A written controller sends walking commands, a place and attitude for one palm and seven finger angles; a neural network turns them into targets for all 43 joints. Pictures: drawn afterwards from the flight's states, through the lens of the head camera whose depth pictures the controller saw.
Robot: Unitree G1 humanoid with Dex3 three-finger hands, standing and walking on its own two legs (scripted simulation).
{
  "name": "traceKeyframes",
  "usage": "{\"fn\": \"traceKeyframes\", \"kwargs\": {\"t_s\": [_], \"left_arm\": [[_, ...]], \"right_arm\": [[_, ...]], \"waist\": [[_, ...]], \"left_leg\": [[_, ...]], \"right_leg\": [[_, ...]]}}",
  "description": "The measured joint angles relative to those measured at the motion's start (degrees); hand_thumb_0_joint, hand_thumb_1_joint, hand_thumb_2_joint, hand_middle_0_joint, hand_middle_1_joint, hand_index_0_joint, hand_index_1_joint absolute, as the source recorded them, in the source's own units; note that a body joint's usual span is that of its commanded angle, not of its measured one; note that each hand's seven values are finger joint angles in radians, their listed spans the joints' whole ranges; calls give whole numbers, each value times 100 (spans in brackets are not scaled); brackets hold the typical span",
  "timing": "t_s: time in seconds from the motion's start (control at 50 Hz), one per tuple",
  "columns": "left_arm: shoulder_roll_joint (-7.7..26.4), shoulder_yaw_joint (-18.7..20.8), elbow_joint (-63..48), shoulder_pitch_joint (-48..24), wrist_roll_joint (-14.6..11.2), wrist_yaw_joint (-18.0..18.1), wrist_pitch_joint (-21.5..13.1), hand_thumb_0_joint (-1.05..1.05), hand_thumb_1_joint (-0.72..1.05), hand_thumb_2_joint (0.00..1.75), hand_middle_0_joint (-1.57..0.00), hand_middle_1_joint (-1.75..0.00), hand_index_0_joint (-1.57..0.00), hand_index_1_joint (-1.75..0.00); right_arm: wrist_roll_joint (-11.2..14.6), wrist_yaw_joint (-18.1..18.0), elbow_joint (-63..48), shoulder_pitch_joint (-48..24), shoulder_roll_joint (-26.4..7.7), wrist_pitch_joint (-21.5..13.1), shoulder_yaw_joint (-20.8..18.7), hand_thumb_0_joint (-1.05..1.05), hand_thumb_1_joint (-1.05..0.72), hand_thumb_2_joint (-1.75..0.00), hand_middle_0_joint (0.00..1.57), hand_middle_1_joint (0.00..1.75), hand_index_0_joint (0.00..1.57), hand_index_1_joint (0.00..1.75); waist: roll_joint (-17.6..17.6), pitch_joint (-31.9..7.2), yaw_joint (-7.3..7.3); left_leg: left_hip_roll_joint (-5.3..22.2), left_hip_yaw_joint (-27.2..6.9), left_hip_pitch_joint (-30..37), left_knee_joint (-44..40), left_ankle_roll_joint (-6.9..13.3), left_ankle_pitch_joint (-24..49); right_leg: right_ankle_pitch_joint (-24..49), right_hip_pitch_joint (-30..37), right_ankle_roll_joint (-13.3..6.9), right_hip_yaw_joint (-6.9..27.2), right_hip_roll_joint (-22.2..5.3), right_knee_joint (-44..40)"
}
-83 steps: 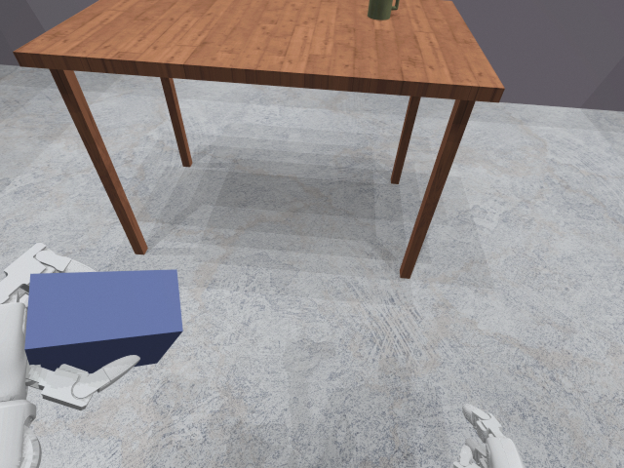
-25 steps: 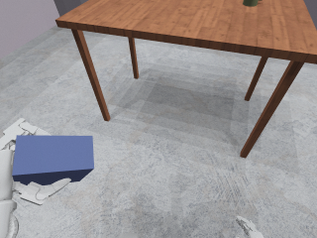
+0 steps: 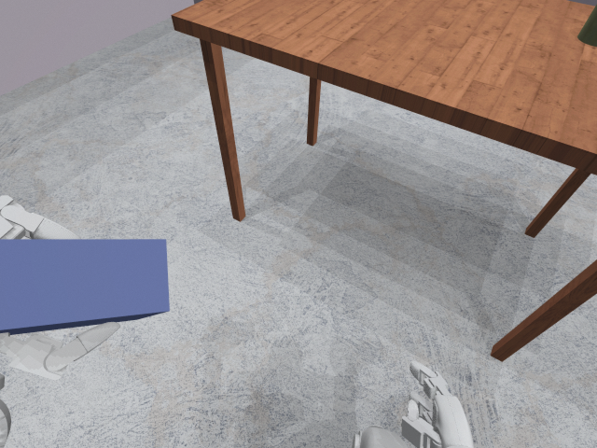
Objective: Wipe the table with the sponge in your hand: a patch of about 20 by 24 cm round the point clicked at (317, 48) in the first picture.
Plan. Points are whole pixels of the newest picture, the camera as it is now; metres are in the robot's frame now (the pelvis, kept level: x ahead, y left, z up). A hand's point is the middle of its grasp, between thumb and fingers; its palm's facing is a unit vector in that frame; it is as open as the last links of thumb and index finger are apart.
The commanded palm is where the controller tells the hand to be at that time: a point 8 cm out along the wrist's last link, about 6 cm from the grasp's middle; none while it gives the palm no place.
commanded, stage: walk to a spot facing it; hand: left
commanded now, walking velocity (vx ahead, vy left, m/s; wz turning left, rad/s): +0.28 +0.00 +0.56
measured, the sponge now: (105, 287) +0.23 +0.20 +0.18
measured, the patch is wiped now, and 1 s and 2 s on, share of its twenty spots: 0.00 0.00 0.00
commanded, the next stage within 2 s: none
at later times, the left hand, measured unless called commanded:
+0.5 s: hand (89, 252) +0.26 +0.22 +0.18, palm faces +0.57 -0.69 -0.45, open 10.5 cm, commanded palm +0.19 +0.26 +0.18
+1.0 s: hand (116, 350) +0.17 +0.17 +0.17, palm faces +0.77 -0.46 -0.43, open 10.5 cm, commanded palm +0.10 +0.18 +0.18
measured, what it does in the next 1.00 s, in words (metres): steps to the right, turning left: right foot, then left foot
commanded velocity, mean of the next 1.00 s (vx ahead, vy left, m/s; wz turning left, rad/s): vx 0.02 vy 0.00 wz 0.60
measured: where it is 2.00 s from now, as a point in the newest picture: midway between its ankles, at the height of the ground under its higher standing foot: outside the picture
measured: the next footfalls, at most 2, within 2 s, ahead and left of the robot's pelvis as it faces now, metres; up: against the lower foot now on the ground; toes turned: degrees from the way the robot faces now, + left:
right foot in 0.10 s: +0.14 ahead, -0.15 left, +0.00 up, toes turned -6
left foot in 0.48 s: +0.15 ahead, +0.08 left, +0.00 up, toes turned +25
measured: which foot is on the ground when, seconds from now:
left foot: down 0.00-0.10, up 0.12-0.46, down 0.48-0.84, up 0.86-1.00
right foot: up 0.00-0.08, down 0.10-0.50, up 0.52-0.80, down 0.82-1.00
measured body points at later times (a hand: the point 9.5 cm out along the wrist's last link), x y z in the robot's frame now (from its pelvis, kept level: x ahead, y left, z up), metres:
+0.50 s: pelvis +0.11 -0.05 -0.01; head +0.15 -0.03 +0.44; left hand +0.22 +0.26 +0.21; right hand +0.35 -0.28 -0.07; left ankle +0.12 +0.07 -0.74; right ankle +0.10 -0.15 -0.72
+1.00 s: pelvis +0.12 -0.14 +0.01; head +0.15 -0.16 +0.46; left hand +0.13 +0.19 +0.19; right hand +0.39 -0.24 -0.10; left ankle +0.05 -0.03 -0.64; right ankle +0.19 -0.20 -0.73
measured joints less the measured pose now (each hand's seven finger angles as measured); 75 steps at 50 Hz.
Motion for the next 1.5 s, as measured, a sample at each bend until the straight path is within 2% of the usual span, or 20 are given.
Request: {"fn": "traceKeyframes", "kwargs": {"t_s": [0.1,0.16,0.24,0.36,0.48,0.5,0.54,0.6,0.68,0.8,0.82,0.86,0.9,0.98,1.06,1.16,1.22,1.28,1.34,1.5], "left_arm": [[-6,-52,256,55,51,-27,-5,0,-51,100,-69,-136,-69,-137],[-185,-242,637,-392,135,-21,155,0,-51,100,-69,-136,-69,-137],[-435,-357,794,-348,142,-8,233,0,-51,100,-69,-136,-69,-137],[-70,-191,186,177,70,82,153,0,-51,100,-69,-136,-69,-137],[147,73,-404,351,-60,266,109,0,-51,100,-69,-136,-69,-137],[174,112,-432,289,-94,283,91,0,-51,100,-69,-136,-69,-137],[257,122,-230,-23,-71,225,38,0,-51,100,-69,-136,-69,-137],[311,111,-24,-188,7,91,127,0,-51,100,-69,-136,-69,-137],[219,59,-288,177,-88,7,214,0,-51,100,-69,-136,-69,-137],[173,15,-195,408,-196,-60,264,0,-51,100,-69,-136,-69,-137],[174,23,-84,341,-193,-62,294,0,-51,101,-69,-136,-69,-137],[33,-68,199,93,-120,-57,384,0,-51,101,-69,-136,-69,-137],[-162,-246,484,-128,-104,-21,505,0,-51,101,-69,-136,-69,-137],[-407,-431,762,-120,-59,-1,545,0,-51,101,-69,-136,-69,-137],[-275,-463,625,-9,-30,35,449,0,-51,101,-69,-136,-69,-137],[-73,-301,171,68,-33,146,307,0,-51,101,-69,-136,-69,-137],[-25,-163,-74,61,-89,206,240,0,-51,101,-69,-136,-69,-137],[67,-72,91,-67,-73,146,158,0,-51,101,-69,-136,-69,-137],[38,-127,204,-42,35,14,189,0,-51,101,-69,-136,-69,-137],[-104,-217,330,163,-25,-54,211,0,-51,101,-69,-136,-69,-137]], "right_arm": [[-34,-115,153,388,-49,-16,90,1,-90,-90,21,30,21,30],[-83,-162,470,251,-343,108,17,1,-90,-90,21,30,21,30],[-133,-158,661,-20,-761,305,-149,2,-90,-90,21,30,21,30],[-144,-251,100,-79,-966,393,-427,2,-91,-90,20,30,20,30],[-126,-268,-360,-18,-1052,420,-532,2,-91,-90,20,30,20,30],[-122,-275,-391,-55,-1024,394,-551,2,-91,-90,20,30,20,30],[-91,-232,-294,-167,-808,320,-555,1,-91,-90,20,30,20,30],[-26,-56,-154,-207,-493,240,-375,1,-91,-90,20,30,20,30],[-17,96,-147,-33,-219,105,-128,1,-91,-90,20,30,20,30],[-34,52,-37,165,-165,-6,43,1,-90,-90,20,30,21,30],[-28,36,-13,165,-188,4,52,1,-90,-90,20,30,21,30],[-9,-6,97,81,-324,69,32,1,-90,-90,21,30,21,30],[-34,-64,279,9,-486,136,-23,1,-90,-90,21,30,21,30],[-70,-216,399,-41,-711,281,-137,2,-90,-90,20,30,21,30],[-134,-374,224,27,-829,312,-264,2,-91,-90,20,30,21,30],[-184,-409,-28,111,-978,311,-408,2,-91,-90,20,30,20,30],[-174,-376,-187,110,-1045,330,-437,2,-91,-90,20,30,20,30],[-147,-290,-110,50,-780,236,-417,2,-91,-90,20,30,20,30],[-75,-84,6,153,-511,91,-284,1,-91,-90,20,30,20,30],[-76,-12,242,388,-197,23,62,1,-90,-90,20,30,21,30]], "waist": [[288,-116,202],[338,-3,240],[257,189,112],[-130,289,-96],[-301,136,-83],[-299,131,-109],[-359,214,-140],[-251,191,-194],[-17,99,-163],[356,4,98],[373,-8,154],[505,35,234],[486,54,242],[275,10,109],[7,-81,-21],[-176,-180,-26],[-204,-191,-50],[-335,-82,-50],[-157,-115,-97],[388,-244,107]], "left_leg": [[154,-399,55,405,-18,-495],[-39,-499,-634,2422,85,-1357],[-170,-159,-1305,4087,-98,-1107],[-59,459,-1136,2257,-182,-886],[-264,715,-303,135,-85,-152],[-280,673,-304,68,43,409],[-314,528,-427,461,249,189],[-234,178,-434,399,241,2],[-127,-224,-398,46,78,257],[-122,-744,-480,-9,-150,398],[-158,-805,-533,84,-198,377],[-175,-872,-748,658,-145,-196],[-362,-755,-1100,1966,-151,-857],[-439,-275,-1317,3483,-294,-945],[-302,64,-827,2591,-252,-1036],[-218,186,-106,1062,-128,-1214],[-267,160,366,-56,-3,-305],[-365,38,243,179,67,-248],[-280,-306,194,64,45,-194],[-202,-935,47,-165,0,130]], "right_leg": [[229,950,28,-327,221,-1978],[634,976,-433,-531,87,-1638],[455,1395,-498,-739,-58,-1931],[506,1703,-531,-1033,-174,-2422],[9,1474,-400,-1203,-315,-1682],[-80,1276,-279,-1049,-335,-1152],[-815,845,-88,-403,-122,66],[-959,376,62,30,276,815],[-425,328,154,87,415,6],[-127,1111,219,30,639,-1663],[74,1341,200,5,656,-2103],[741,1433,-253,-153,675,-2284],[593,1466,-527,-283,527,-2153],[637,1671,-592,-491,259,-2431],[802,1683,-632,-754,85,-2663],[837,1389,-639,-1052,-37,-2524],[662,1058,-564,-1181,-190,-1976],[-410,567,-152,-451,-25,-598],[-485,271,9,-90,306,205],[-413,1136,76,-125,624,-1376]]}}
